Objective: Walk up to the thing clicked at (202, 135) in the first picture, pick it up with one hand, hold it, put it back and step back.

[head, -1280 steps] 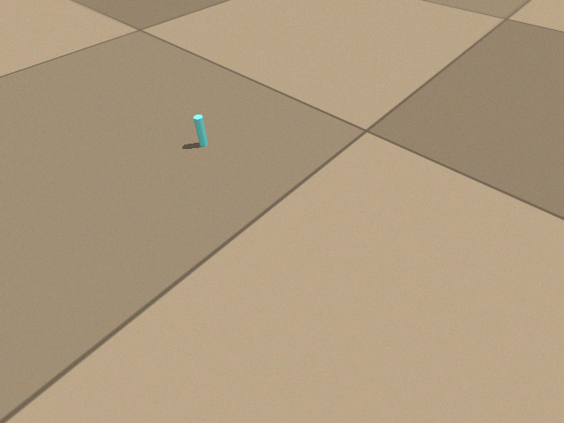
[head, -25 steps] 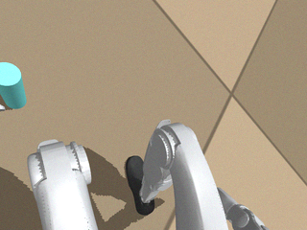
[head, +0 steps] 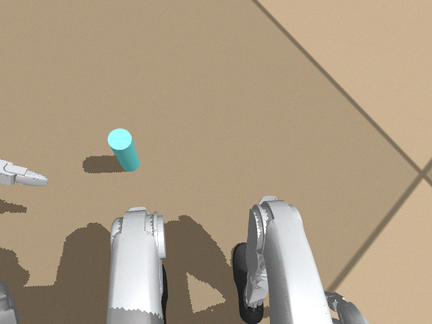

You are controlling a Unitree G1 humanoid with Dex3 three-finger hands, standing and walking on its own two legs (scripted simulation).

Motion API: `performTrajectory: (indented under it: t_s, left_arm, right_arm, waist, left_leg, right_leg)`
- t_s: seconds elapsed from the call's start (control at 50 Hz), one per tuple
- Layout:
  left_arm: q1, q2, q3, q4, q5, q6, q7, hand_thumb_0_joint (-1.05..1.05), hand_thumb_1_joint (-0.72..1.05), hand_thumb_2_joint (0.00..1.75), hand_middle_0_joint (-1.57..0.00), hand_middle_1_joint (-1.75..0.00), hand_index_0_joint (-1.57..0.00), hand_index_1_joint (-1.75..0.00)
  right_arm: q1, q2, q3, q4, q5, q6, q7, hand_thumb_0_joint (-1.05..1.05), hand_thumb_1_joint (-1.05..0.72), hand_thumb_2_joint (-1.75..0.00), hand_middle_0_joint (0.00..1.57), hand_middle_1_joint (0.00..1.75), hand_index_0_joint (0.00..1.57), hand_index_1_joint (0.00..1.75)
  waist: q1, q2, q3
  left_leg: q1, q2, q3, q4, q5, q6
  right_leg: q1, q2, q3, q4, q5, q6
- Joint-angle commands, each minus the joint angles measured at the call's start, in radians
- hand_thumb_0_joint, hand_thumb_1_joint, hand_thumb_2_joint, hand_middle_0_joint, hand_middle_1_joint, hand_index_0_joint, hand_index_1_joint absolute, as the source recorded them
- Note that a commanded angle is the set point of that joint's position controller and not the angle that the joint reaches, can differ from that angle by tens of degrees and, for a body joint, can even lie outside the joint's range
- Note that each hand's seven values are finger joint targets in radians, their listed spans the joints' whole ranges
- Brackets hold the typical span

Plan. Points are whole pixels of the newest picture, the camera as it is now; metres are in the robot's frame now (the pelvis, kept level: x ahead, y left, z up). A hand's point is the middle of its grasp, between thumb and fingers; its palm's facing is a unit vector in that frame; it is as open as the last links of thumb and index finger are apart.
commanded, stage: home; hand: left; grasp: from the side
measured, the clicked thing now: (125, 152) +0.49 +0.20 -0.28
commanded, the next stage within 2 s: none
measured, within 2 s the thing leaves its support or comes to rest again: neither
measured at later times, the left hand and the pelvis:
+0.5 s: hand out of the picture +0.31 +0.25 +0.12, palm faces +0.19 -0.90 -0.39, open 17.2 cm; pelvis +0.05 -0.02 +0.23, yaw +5 degrees
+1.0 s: hand out of the picture +0.25 +0.19 +0.29, palm faces +0.20 -0.93 -0.29, open 17.5 cm; pelvis +0.10 +0.00 +0.34, yaw +6 degrees
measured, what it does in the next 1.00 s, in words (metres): rises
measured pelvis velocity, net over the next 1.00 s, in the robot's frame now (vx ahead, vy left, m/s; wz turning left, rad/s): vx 0.10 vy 0.00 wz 0.10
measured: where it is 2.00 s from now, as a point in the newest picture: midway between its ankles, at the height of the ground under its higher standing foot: (203, 308)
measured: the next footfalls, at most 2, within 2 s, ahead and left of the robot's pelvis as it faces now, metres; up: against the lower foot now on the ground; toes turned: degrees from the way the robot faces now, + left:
none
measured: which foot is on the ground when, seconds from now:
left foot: down 0.00-1.00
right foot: down 0.00-1.00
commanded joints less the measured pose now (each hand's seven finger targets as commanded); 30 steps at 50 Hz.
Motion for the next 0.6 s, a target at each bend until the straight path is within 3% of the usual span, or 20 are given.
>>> performTrajectory:
  t_s: [0.0, 0.04, 0.1, 0.14, 0.16, 0.22, 0.24, 0.26, 0.28, 0.36, 0.38, 0.48, 0.58]
  left_arm:
    - [-0.051, 0.170, 0.007, -0.406, -0.037, 0.041, 0.039, 0.00, -0.48, 0.10, -0.06, -0.07, -0.06, -0.07]
    - [0.028, 0.146, 0.007, -0.538, -0.052, 0.075, 0.061, 0.00, -0.47, 0.11, -0.07, -0.08, -0.07, -0.08]
    - [0.136, 0.118, 0.007, -0.577, -0.064, 0.122, 0.094, 0.00, -0.47, 0.10, -0.07, -0.07, -0.07, -0.07]
    - [0.117, 0.103, -0.007, -0.650, -0.074, 0.136, 0.114, 0.00, -0.44, 0.12, -0.07, -0.08, -0.07, -0.08]
    - [0.192, 0.068, -0.018, -0.598, -0.073, 0.153, 0.121, 0.00, -0.48, 0.10, -0.06, -0.07, -0.06, -0.07]
    - [0.239, -0.003, -0.055, -0.618, -0.087, 0.177, 0.137, 0.00, -0.45, 0.11, -0.06, -0.07, -0.06, -0.07]
    - [0.302, -0.064, -0.089, -0.564, -0.089, 0.191, 0.138, 0.00, -0.49, 0.09, -0.06, -0.07, -0.06, -0.07]
    - [0.282, -0.058, -0.093, -0.621, -0.095, 0.194, 0.143, 0.00, -0.49, 0.09, -0.06, -0.07, -0.06, -0.07]
    - [0.350, -0.083, -0.101, -0.573, -0.096, 0.208, 0.147, 0.00, -0.51, 0.08, -0.06, -0.06, -0.06, -0.06]
    - [0.430, -0.156, -0.156, -0.570, -0.109, 0.248, 0.162, 0.00, -0.53, 0.07, -0.06, -0.06, -0.06, -0.06]
    - [0.439, -0.155, -0.154, -0.605, -0.116, 0.258, 0.167, 0.00, -0.52, 0.07, -0.06, -0.06, -0.06, -0.06]
    - [0.554, -0.213, -0.198, -0.662, -0.130, 0.306, 0.195, 0.00, -0.52, 0.07, -0.06, -0.06, -0.06, -0.06]
    - [0.647, -0.258, -0.254, -0.783, -0.136, 0.351, 0.219, 0.00, -0.56, 0.05, -0.05, -0.06, -0.05, -0.06]
  right_arm:
    - [0.097, -0.244, -0.145, -0.112, 0.041, -0.019, -0.044, 0.00, -0.90, -0.90, 0.20, 0.30, 0.20, 0.30]
    - [0.091, -0.222, -0.154, -0.135, 0.055, -0.024, -0.061, 0.00, -0.90, -0.90, 0.20, 0.30, 0.20, 0.30]
    - [0.074, -0.196, -0.156, -0.145, 0.065, -0.042, -0.091, 0.00, -0.90, -0.90, 0.20, 0.30, 0.20, 0.30]
    - [0.064, -0.172, -0.153, -0.147, 0.066, -0.054, -0.109, 0.00, -0.90, -0.90, 0.20, 0.30, 0.20, 0.30]
    - [0.059, -0.159, -0.150, -0.151, 0.068, -0.062, -0.118, 0.00, -0.90, -0.90, 0.20, 0.30, 0.20, 0.30]
    - [0.053, -0.143, -0.151, -0.149, 0.068, -0.091, -0.139, 0.00, -0.90, -0.90, 0.20, 0.30, 0.20, 0.30]
    - [0.049, -0.135, -0.151, -0.151, 0.068, -0.101, -0.144, 0.00, -0.90, -0.90, 0.20, 0.30, 0.20, 0.30]
    - [0.055, -0.136, -0.153, -0.153, 0.068, -0.110, -0.150, 0.00, -0.90, -0.90, 0.20, 0.30, 0.20, 0.30]
    - [0.056, -0.130, -0.153, -0.156, 0.070, -0.119, -0.155, 0.00, -0.90, -0.90, 0.20, 0.30, 0.20, 0.30]
    - [0.066, -0.111, -0.144, -0.154, 0.071, -0.150, -0.168, 0.00, -0.89, -0.90, 0.20, 0.30, 0.20, 0.30]
    - [0.062, -0.113, -0.144, -0.167, 0.073, -0.156, -0.171, 0.00, -0.90, -0.90, 0.20, 0.30, 0.20, 0.30]
    - [0.070, -0.100, -0.137, -0.178, 0.074, -0.187, -0.188, 0.00, -0.90, -0.90, 0.20, 0.30, 0.20, 0.30]
    - [0.087, -0.081, -0.127, -0.192, 0.071, -0.213, -0.212, 0.00, -0.90, -0.90, 0.20, 0.30, 0.20, 0.30]
  waist:
    - [0.042, 0.221, -0.705]
    - [0.048, 0.196, -0.732]
    - [0.054, 0.170, -0.681]
    - [0.053, 0.158, -0.670]
    - [0.052, 0.145, -0.644]
    - [0.055, 0.142, -0.594]
    - [0.049, 0.142, -0.583]
    - [0.054, 0.138, -0.596]
    - [0.060, 0.131, -0.580]
    - [0.056, 0.084, -0.521]
    - [0.070, 0.072, -0.523]
    - [0.084, 0.083, -0.461]
    - [0.085, 0.110, -0.411]
  left_leg:
    - [0.623, 0.010, -0.028, -0.530, 0.023, -0.013]
    - [0.674, 0.009, -0.015, -0.566, 0.041, -0.010]
    - [0.727, 0.011, 0.009, -0.624, 0.059, -0.007]
    - [0.744, 0.008, 0.035, -0.654, 0.072, -0.003]
    - [0.764, 0.008, 0.044, -0.675, 0.094, -0.003]
    - [0.831, 0.007, 0.058, -0.742, 0.126, -0.005]
    - [0.872, 0.007, 0.058, -0.764, 0.168, -0.008]
    - [0.907, 0.006, 0.062, -0.783, 0.185, -0.009]
    - [0.932, 0.005, 0.069, -0.801, 0.225, -0.010]
    - [1.013, 0.004, 0.075, -0.893, 0.300, -0.007]
    - [1.043, 0.004, 0.074, -0.920, 0.309, -0.007]
    - [1.204, 0.005, 0.073, -1.065, 0.353, -0.017]
    - [1.353, 0.006, 0.079, -1.186, 0.412, -0.025]
  right_leg:
    - [0.398, 0.033, -0.047, -0.316, 0.026, -0.077]
    - [0.474, 0.030, -0.032, -0.375, 0.035, -0.075]
    - [0.567, 0.029, -0.010, -0.466, 0.039, -0.072]
    - [0.657, 0.028, 0.007, -0.531, 0.045, -0.069]
    - [0.685, 0.029, 0.011, -0.562, 0.056, -0.069]
    - [0.761, 0.027, 0.020, -0.641, 0.077, -0.069]
    - [0.781, 0.026, 0.018, -0.663, 0.114, -0.071]
    - [0.819, 0.026, 0.021, -0.693, 0.128, -0.070]
    - [0.864, 0.023, 0.024, -0.721, 0.165, -0.069]
    - [1.023, 0.019, 0.030, -0.834, 0.249, -0.062]
    - [1.058, 0.020, 0.032, -0.860, 0.257, -0.062]
    - [1.184, 0.021, 0.021, -0.982, 0.286, -0.065]
    - [1.324, 0.024, 0.018, -1.099, 0.340, -0.063]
